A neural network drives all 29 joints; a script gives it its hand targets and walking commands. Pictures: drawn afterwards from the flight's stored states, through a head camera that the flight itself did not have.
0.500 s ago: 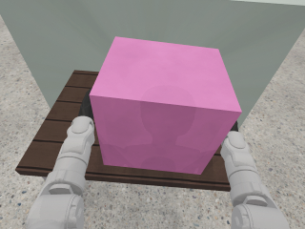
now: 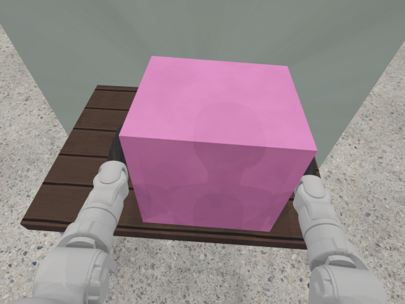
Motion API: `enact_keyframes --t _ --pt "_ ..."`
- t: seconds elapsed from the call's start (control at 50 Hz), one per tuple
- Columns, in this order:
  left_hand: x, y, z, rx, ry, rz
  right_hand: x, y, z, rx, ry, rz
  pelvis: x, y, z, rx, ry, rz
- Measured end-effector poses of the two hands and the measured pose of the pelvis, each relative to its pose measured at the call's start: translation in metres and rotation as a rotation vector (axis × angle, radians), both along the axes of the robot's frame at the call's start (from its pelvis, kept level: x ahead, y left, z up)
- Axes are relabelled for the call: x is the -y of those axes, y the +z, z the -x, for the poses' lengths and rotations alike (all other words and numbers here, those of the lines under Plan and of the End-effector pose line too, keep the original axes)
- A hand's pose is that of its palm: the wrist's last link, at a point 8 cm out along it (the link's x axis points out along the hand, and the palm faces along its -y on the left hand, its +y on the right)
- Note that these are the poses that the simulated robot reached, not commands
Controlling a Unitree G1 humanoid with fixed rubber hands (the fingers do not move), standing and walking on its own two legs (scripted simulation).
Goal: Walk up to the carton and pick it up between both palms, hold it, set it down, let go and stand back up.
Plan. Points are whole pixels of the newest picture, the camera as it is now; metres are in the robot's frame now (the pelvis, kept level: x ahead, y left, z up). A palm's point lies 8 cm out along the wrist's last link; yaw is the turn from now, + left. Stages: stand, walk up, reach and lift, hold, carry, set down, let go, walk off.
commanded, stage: set down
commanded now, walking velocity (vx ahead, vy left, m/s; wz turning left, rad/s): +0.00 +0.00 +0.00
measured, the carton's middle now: (212, 146) +0.45 +0.00 +0.04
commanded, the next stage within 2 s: none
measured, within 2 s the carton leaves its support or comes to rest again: rests again in 0.90 s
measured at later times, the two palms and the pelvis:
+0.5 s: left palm (121, 167) +0.38 +0.20 +0.03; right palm (300, 179) +0.39 -0.20 +0.02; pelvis +0.00 +0.00 -0.01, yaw +0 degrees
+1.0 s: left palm (117, 164) +0.39 +0.21 +0.03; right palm (301, 171) +0.40 -0.20 +0.03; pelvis -0.03 +0.00 -0.03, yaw -3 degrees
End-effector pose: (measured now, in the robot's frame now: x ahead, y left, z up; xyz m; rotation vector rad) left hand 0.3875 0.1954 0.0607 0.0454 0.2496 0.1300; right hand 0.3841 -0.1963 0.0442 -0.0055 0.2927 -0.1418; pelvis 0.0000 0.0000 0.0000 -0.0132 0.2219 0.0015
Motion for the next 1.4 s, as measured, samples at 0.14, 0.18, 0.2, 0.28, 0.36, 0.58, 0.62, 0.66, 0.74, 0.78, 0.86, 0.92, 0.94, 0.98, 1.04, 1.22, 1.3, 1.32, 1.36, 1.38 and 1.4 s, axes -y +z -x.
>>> enact_keyframes --t 0.14,0.18,0.2,0.28,0.36,0.58,0.62,0.66,0.74,0.78,0.86,0.92,0.94,0.98,1.04,1.22,1.3,1.32,1.36,1.38,1.4 --pt "0.0 -0.01 -0.003 -0.004 0.0 0.004 0.0 -0.009 -0.002 -0.004 -0.002 0.0 0.0 -0.002 -0.001 -0.037 0.002 0.002" --pt "0.001 -0.012 -0.003 -0.005 0.001 0.009 0.001 -0.011 -0.003 -0.005 -0.001 0.001 0.0 -0.003 -0.002 -0.046 0.001 0.002" --pt "0.001 -0.013 -0.003 -0.004 0.002 0.009 0.001 -0.012 -0.003 -0.004 -0.001 0.0 0.0 -0.004 -0.002 -0.049 -0.001 0.002" --pt "0.0 -0.018 -0.002 -0.001 0.003 0.01 0.0 -0.015 -0.004 -0.002 0.0 -0.001 -0.001 -0.005 -0.002 -0.063 -0.002 0.003" --pt "-0.001 -0.023 -0.001 -0.001 0.005 0.009 0.0 -0.019 -0.003 -0.002 0.004 0.001 -0.002 -0.006 0.0 -0.073 0.002 0.006" --pt "-0.001 -0.032 0.005 -0.006 0.015 0.006 -0.001 -0.025 -0.002 -0.006 0.018 0.012 -0.001 -0.011 0.007 -0.092 0.0 0.007" --pt "-0.001 -0.033 0.006 -0.006 0.016 0.004 -0.001 -0.024 -0.002 -0.007 0.02 0.019 -0.001 -0.012 0.009 -0.094 0.001 0.006" --pt "-0.001 -0.033 0.006 -0.007 0.016 0.003 -0.001 -0.024 -0.002 -0.007 0.021 0.019 -0.001 -0.013 0.011 -0.096 0.0 0.006" --pt "-0.002 -0.032 0.005 -0.01 0.015 -0.003 -0.001 -0.024 -0.003 -0.009 0.021 0.023 -0.001 -0.015 0.015 -0.098 -0.006 0.006" --pt "-0.002 -0.032 0.005 -0.011 0.014 -0.004 -0.001 -0.023 -0.003 -0.01 0.022 0.025 -0.001 -0.016 0.017 -0.103 -0.009 0.006" --pt "-0.001 -0.033 0.005 -0.004 0.019 0.015 -0.001 -0.024 -0.004 -0.01 0.033 0.024 -0.002 -0.018 0.021 -0.109 -0.024 0.002" --pt "-0.004 -0.033 0.004 0.004 0.04 0.038 0.0 -0.024 -0.007 -0.007 0.05 0.013 -0.002 -0.02 0.024 -0.121 -0.035 -0.001" --pt "-0.006 -0.032 0.002 0.012 0.056 0.046 0.001 -0.023 -0.009 -0.004 0.055 0.01 -0.002 -0.021 0.026 -0.13 -0.04 -0.001" --pt "-0.009 -0.028 -0.001 0.025 0.083 0.055 0.003 -0.02 -0.014 0.002 0.057 0.002 -0.002 -0.024 0.028 -0.148 -0.048 -0.001" --pt "-0.014 -0.023 -0.009 0.029 0.095 0.051 0.007 -0.013 -0.021 0.01 0.053 -0.006 -0.002 -0.027 0.031 -0.168 -0.051 0.0" --pt "-0.021 -0.01 -0.018 0.027 0.054 0.044 0.032 0.004 -0.026 0.017 0.02 0.01 0.004 -0.029 0.034 -0.164 -0.049 0.003" --pt "-0.019 -0.015 -0.016 0.019 0.051 0.054 0.034 0.004 -0.024 0.02 0.027 0.008 0.007 -0.028 0.032 -0.16 -0.048 -0.002" --pt "-0.019 -0.017 -0.015 0.013 0.052 0.057 0.033 0.002 -0.023 0.015 0.033 0.011 0.008 -0.028 0.032 -0.159 -0.048 -0.004" --pt "-0.016 -0.022 -0.013 0.006 0.053 0.063 0.029 -0.002 -0.022 0.012 0.044 0.009 0.009 -0.027 0.031 -0.157 -0.046 -0.006" --pt "-0.015 -0.024 -0.012 0.01 0.049 0.065 0.026 -0.004 -0.02 0.023 0.053 0.005 0.01 -0.027 0.03 -0.154 -0.047 -0.007" --pt "-0.014 -0.025 -0.009 0.013 0.042 0.059 0.024 -0.007 -0.018 0.029 0.06 0.003 0.01 -0.026 0.03 -0.149 -0.046 -0.006"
